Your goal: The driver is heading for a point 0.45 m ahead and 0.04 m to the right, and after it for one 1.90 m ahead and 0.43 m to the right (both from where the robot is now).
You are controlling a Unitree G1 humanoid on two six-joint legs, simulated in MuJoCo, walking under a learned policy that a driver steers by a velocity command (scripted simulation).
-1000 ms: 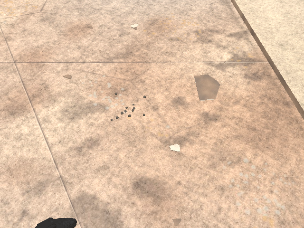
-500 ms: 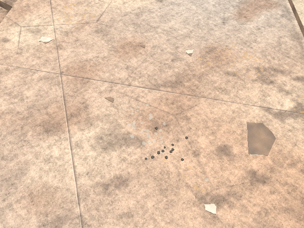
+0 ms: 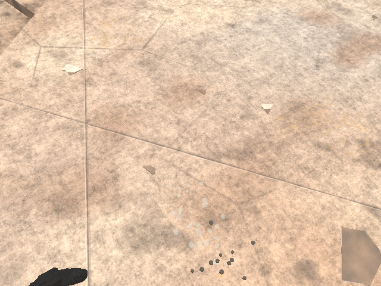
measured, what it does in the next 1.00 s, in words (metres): walks ahead, turning right: right foot, then left foot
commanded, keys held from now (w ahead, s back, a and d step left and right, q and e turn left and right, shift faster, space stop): w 0.38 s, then w+e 0.62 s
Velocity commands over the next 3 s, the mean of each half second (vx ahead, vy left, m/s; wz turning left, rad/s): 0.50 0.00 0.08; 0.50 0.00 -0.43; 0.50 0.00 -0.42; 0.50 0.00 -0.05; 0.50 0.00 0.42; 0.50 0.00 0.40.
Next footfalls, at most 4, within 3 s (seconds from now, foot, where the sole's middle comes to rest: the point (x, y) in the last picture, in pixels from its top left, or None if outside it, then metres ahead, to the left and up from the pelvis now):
0.06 right None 0.21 -0.13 -0.78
0.58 left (145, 284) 0.49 0.12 -0.78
1.10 right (227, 219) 0.71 -0.19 -0.78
1.62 left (199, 146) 1.08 -0.12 -0.78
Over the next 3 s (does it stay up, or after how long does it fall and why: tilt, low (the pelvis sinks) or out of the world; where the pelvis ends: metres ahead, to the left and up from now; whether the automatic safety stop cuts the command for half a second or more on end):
stays up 1.58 -0.34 0.01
